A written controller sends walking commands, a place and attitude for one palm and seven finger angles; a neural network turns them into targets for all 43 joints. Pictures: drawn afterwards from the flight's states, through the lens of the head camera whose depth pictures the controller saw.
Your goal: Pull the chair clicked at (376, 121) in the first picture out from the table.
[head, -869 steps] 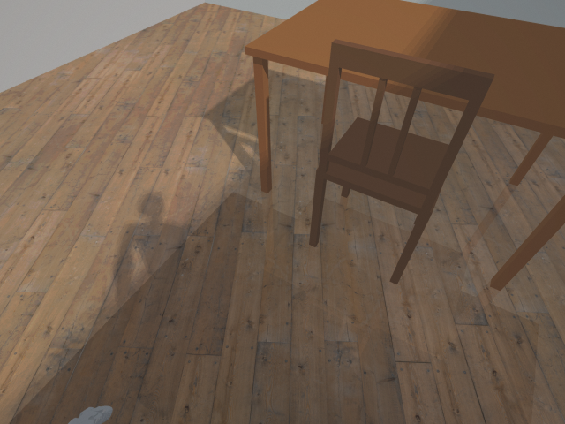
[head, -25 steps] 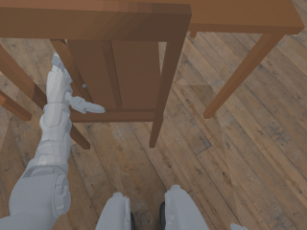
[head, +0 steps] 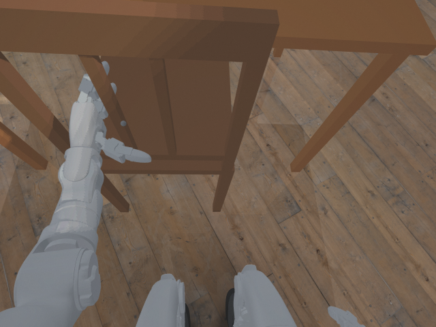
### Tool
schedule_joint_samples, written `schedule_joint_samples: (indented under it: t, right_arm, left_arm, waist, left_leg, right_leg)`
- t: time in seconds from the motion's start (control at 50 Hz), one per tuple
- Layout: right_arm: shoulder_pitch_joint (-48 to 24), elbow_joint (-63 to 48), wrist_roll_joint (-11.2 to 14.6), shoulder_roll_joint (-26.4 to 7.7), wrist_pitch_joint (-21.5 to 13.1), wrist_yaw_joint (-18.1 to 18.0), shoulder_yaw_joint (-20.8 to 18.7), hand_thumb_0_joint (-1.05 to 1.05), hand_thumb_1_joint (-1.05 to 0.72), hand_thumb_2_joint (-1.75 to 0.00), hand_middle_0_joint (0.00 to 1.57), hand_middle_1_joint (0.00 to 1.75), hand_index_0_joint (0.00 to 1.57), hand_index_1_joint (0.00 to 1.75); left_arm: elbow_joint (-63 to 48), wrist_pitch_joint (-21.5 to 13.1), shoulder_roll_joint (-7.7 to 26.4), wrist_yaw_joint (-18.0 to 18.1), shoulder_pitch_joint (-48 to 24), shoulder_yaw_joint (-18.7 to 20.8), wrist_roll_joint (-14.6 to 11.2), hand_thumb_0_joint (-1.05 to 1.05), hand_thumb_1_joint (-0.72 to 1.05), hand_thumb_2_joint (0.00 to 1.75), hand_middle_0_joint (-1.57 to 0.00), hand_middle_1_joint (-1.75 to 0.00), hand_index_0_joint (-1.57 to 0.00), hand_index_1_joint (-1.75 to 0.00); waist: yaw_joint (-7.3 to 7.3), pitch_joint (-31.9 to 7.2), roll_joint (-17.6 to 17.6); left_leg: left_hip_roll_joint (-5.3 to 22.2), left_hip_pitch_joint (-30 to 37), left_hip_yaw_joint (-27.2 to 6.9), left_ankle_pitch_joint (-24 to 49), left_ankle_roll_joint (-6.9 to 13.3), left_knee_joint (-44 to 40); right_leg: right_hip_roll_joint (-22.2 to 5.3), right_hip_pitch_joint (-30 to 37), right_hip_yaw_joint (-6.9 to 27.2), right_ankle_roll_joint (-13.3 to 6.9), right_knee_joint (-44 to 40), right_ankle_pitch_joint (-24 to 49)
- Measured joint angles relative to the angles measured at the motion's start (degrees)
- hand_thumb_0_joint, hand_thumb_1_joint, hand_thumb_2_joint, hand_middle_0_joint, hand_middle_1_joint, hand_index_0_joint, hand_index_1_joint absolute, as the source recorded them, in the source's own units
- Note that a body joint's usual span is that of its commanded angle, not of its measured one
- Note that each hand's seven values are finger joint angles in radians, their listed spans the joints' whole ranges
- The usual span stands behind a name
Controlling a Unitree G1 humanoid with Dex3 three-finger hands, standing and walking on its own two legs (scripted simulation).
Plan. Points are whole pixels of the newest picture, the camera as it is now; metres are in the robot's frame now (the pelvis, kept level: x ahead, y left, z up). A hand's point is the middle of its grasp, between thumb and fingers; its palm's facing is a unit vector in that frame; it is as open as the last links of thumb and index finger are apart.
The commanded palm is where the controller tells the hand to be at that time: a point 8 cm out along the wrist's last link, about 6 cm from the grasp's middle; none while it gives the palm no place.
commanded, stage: hook a spindle and tug to test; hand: left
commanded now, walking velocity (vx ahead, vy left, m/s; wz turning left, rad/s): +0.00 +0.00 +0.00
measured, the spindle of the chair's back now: (116, 113) +0.49 +0.17 +0.02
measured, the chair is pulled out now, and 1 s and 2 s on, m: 0.00 0.00 0.06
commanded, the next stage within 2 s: step backward, pulling the chair out in 1.28 s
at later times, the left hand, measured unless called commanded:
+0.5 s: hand (125, 126) +0.46 +0.15 +0.03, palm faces -0.01 -1.00 -0.03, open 8.3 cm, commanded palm +0.43 +0.19 +0.02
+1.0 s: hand (127, 129) +0.46 +0.14 +0.03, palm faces +0.00 -1.00 -0.03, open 5.1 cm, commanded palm +0.42 +0.19 +0.02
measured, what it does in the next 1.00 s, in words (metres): stands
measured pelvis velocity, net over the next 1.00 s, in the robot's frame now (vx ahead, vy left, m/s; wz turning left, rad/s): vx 0.00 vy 0.00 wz -0.01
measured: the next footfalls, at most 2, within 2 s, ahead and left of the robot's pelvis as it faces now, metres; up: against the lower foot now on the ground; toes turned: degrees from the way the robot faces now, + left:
none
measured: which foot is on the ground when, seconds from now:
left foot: down 0.00-1.00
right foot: down 0.00-1.00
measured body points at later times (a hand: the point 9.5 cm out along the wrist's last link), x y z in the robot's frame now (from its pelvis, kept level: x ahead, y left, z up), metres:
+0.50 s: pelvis +0.00 +0.00 +0.00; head +0.14 +0.02 +0.43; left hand +0.46 +0.20 +0.03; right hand +0.06 -0.26 -0.12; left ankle +0.01 +0.08 -0.62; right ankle +0.04 -0.11 -0.62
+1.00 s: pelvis +0.00 +0.00 +0.00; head +0.14 +0.01 +0.43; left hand +0.45 +0.20 +0.03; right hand +0.07 -0.26 -0.12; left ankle +0.01 +0.08 -0.62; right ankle +0.04 -0.11 -0.62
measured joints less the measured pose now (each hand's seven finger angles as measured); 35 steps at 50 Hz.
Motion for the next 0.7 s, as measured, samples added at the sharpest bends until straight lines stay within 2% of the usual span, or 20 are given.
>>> schedule_joint_samples:
  t: [0.2,0.4,0.52,0.7]
  right_arm:
    - [0.52,0.08,-0.02,0.54,0.20,0.05,0.35,0.01,-0.91,-0.90,0.20,0.30,0.20,0.30]
    - [1.43,0.42,0.05,0.66,0.36,0.25,0.16,0.01,-0.91,-0.90,0.20,0.30,0.20,0.30]
    - [1.39,0.33,0.06,0.51,0.04,0.26,-0.06,0.01,-0.91,-0.90,0.20,0.30,0.20,0.30]
    - [0.69,0.28,0.02,0.25,-0.16,0.15,-0.12,0.01,-0.91,-0.90,0.20,0.30,0.20,0.30]
  left_arm:
    - [-0.58,0.36,-0.15,0.69,0.21,0.22,0.25,-0.01,-0.45,0.32,-0.28,-0.77,-0.28,-0.77]
    - [-2.24,0.65,-1.17,1.19,2.04,-0.34,0.01,-0.01,-0.06,0.49,-0.44,-1.26,-0.44,-1.26]
    - [-2.87,0.13,-1.48,1.56,2.93,-0.78,0.05,0.00,0.26,0.63,-0.48,-1.39,-0.48,-1.39]
    - [-1.70,-0.01,-1.22,1.75,1.82,-0.83,0.25,0.01,0.71,0.82,-0.49,-1.44,-0.50,-1.44]
  waist:
    - [-0.13,0.08,0.22]
    - [0.01,-0.23,0.31]
    - [0.09,-0.26,0.25]
    - [0.10,-0.29,0.12]
  left_leg:
    - [0.04,-0.09,0.22,-0.03,0.10,0.01]
    - [0.06,0.92,0.48,0.11,0.18,-0.78]
    - [0.02,1.29,0.48,0.19,0.17,-0.88]
    - [-0.09,0.80,0.38,0.20,0.15,-0.33]
  right_leg:
    - [0.06,-0.20,0.24,0.10,0.05,0.05]
    - [0.15,0.68,0.54,0.21,-0.66,0.25]
    - [0.13,1.05,0.56,0.22,-0.75,0.31]
    - [0.00,0.60,0.46,0.16,-0.16,0.23]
